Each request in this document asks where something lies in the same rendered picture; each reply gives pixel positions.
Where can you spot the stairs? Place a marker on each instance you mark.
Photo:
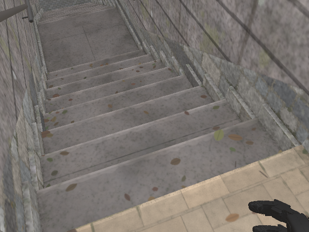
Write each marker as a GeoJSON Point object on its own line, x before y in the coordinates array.
{"type": "Point", "coordinates": [124, 130]}
{"type": "Point", "coordinates": [72, 11]}

